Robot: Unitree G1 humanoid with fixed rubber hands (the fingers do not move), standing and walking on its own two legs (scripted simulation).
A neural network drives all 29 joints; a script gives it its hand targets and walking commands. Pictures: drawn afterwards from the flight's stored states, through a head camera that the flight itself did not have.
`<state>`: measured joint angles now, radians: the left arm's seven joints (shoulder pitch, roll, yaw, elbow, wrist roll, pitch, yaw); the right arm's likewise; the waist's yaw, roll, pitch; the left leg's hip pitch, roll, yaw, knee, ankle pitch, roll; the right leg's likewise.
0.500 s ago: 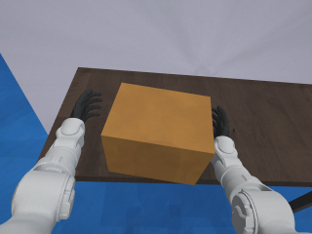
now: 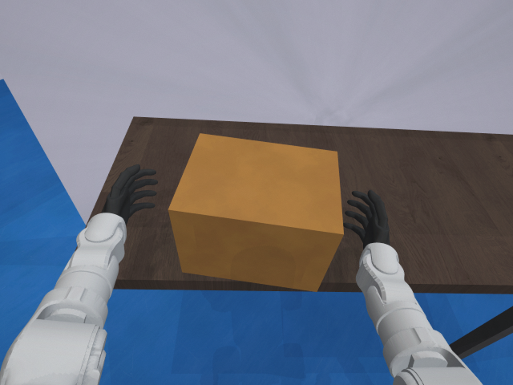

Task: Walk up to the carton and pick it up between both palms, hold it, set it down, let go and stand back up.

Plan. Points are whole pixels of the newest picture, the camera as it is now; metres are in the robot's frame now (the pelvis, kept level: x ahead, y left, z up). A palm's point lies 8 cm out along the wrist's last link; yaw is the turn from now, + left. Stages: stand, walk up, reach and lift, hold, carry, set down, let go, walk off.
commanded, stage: set down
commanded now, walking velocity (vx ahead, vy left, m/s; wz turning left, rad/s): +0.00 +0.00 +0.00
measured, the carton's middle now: (258, 212) +0.42 -0.01 +0.04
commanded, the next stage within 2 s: none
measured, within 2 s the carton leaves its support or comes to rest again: neither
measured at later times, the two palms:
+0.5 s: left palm (111, 246) +0.34 +0.22 +0.07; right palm (414, 280) +0.27 -0.22 +0.07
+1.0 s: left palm (93, 278) +0.29 +0.23 +0.07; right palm (435, 314) +0.21 -0.22 +0.09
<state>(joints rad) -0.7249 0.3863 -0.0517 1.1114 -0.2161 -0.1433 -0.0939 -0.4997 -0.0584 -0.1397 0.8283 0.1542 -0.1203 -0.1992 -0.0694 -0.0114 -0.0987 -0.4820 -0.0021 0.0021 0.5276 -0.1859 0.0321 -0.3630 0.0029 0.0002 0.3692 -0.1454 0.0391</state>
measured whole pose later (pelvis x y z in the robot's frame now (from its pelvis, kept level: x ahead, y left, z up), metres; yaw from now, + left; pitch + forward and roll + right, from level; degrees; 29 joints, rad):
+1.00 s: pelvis +0.00 -0.01 +0.00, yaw +0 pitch -1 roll -2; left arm -0.01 0.46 0.07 0.09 -0.22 0.25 -0.17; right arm 0.28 -0.06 -0.02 -0.34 0.17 0.34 -0.24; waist -0.06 -0.02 0.03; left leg -0.27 0.00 0.00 0.48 -0.19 0.04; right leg -0.18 0.00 0.00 0.37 -0.18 0.03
